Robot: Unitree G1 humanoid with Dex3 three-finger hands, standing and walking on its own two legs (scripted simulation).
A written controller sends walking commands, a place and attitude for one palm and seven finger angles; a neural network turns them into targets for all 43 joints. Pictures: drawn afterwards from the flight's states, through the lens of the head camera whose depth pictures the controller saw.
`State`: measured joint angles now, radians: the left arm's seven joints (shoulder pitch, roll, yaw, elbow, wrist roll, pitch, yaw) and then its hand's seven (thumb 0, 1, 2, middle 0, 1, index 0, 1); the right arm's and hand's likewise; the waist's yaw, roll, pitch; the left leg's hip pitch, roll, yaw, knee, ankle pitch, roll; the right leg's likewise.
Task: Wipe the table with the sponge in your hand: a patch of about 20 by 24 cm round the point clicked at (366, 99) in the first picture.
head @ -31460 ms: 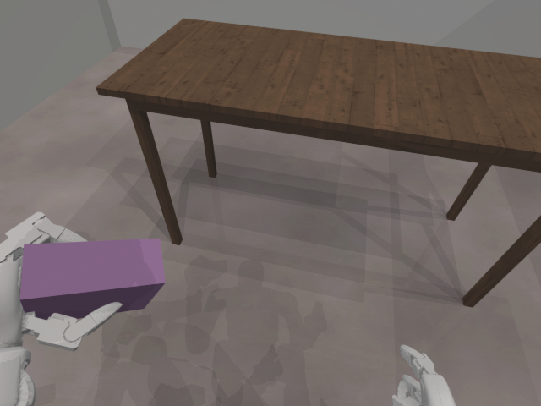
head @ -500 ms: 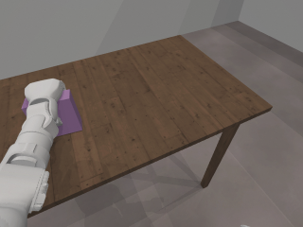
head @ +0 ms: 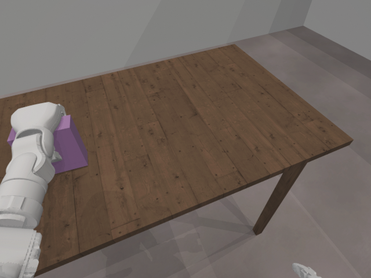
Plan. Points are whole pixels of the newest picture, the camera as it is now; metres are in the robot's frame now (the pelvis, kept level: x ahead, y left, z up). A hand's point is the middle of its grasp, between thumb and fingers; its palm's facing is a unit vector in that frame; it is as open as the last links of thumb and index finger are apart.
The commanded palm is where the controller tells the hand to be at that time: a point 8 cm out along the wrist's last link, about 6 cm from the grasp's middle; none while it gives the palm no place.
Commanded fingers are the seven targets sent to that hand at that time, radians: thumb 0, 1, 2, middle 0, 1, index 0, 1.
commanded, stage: slide back across to the first lane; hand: left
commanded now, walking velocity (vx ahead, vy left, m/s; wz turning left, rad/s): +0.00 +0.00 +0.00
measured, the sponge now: (56, 153) +0.37 +0.34 +0.06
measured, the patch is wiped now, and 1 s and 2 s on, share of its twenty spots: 0.95 0.95 0.95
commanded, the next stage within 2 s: wipe back along the first lane in 0.14 s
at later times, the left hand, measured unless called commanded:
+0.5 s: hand (40, 146) +0.35 +0.34 +0.11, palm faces -0.06 -0.01 -1.00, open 9.6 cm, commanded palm +0.32 +0.33 +0.16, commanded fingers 0.00 0.10 1.30 -1.20 -1.60 -1.20 -1.60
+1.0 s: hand (39, 163) +0.31 +0.33 +0.10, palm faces -0.01 -0.02 -1.00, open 9.6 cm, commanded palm +0.27 +0.32 +0.14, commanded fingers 0.00 0.10 1.30 -1.20 -1.60 -1.20 -1.60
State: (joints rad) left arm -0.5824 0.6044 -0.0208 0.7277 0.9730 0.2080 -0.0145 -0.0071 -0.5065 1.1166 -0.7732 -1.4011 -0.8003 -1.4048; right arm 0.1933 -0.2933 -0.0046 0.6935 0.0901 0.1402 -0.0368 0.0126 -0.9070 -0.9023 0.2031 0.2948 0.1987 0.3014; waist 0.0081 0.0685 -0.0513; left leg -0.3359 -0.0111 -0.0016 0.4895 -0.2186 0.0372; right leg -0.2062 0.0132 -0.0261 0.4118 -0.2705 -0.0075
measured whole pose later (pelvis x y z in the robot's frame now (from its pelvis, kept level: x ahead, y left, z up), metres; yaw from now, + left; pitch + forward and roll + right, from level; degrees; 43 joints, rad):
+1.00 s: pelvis +0.00 -0.01 +0.00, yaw +0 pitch +1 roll -1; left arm -0.21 0.60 0.03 0.31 0.90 0.26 -0.02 -0.01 -0.46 1.09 -0.73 -1.44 -0.76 -1.44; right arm 0.12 -0.31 0.01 0.63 0.09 0.17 -0.02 0.01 -0.91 -0.90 0.20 0.29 0.20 0.30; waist 0.04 0.09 -0.05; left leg -0.28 0.00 -0.01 0.50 -0.24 0.03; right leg -0.15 0.02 -0.03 0.42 -0.29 -0.02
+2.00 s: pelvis -0.01 -0.01 +0.00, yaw -1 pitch -3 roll -1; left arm 0.20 0.53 -0.01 -0.23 0.87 0.44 0.01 0.02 -0.45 1.08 -0.73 -1.44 -0.76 -1.44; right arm 0.05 -0.28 0.04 0.61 0.08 0.13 -0.02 0.02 -0.91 -0.90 0.20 0.29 0.20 0.30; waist 0.10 0.11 -0.04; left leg -0.23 -0.01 0.01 0.51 -0.24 0.03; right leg -0.12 0.02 -0.01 0.47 -0.30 -0.01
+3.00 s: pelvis -0.03 -0.03 +0.00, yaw +0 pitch -6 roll -1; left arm 0.01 0.60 -0.03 -0.16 0.83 0.41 -0.11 -0.01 -0.49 1.08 -0.78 -1.39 -0.81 -1.39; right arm 0.02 -0.29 0.05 0.64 0.06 0.07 -0.07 0.02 -0.91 -0.90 0.20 0.30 0.20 0.30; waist 0.13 0.12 0.01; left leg -0.18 0.01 -0.02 0.46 -0.18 0.00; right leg -0.07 0.04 -0.04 0.43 -0.26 -0.04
